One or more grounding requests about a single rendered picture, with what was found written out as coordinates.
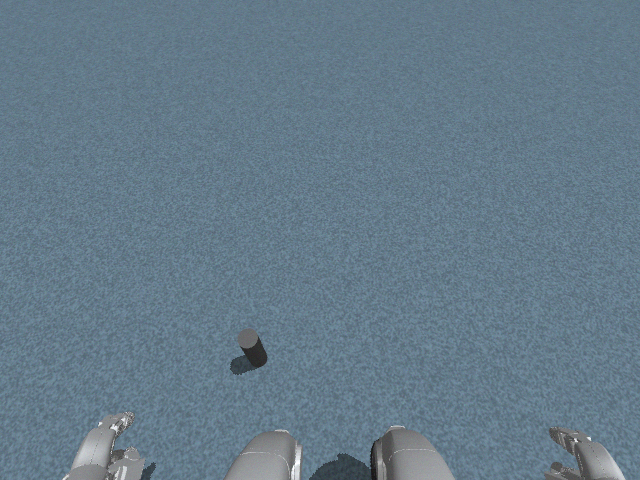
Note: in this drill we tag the left robot hand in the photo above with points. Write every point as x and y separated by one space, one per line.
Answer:
97 448

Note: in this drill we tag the left robot arm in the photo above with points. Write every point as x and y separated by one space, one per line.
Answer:
88 472

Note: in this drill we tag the can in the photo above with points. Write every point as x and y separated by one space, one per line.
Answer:
251 345

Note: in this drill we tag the right robot hand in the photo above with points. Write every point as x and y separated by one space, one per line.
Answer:
593 460

